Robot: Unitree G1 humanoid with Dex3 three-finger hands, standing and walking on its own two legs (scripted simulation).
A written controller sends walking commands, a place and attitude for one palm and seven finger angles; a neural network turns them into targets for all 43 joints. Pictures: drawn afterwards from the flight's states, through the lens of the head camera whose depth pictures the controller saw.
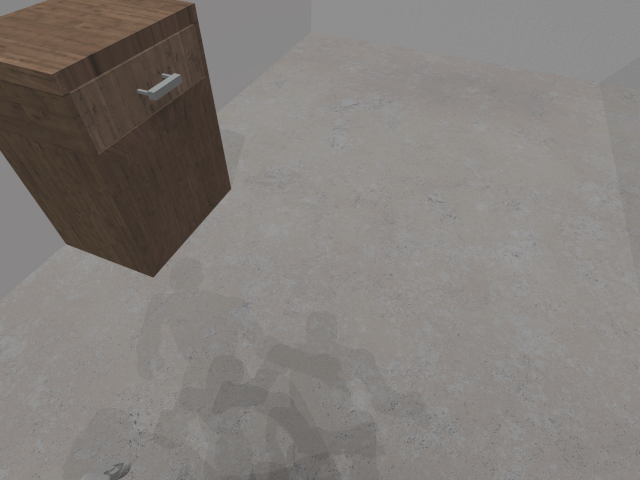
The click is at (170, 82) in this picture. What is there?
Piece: drawer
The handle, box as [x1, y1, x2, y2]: [137, 73, 182, 100]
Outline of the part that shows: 179,74 175,73 171,75 163,73 161,75 162,77 166,78 147,91 138,89 137,91 139,93 146,94 150,98 156,100 182,81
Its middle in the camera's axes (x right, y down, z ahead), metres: -0.51 -0.48 +1.21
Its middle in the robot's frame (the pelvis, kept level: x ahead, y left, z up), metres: +1.20 +0.57 -0.10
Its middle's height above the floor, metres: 0.67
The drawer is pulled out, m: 0.00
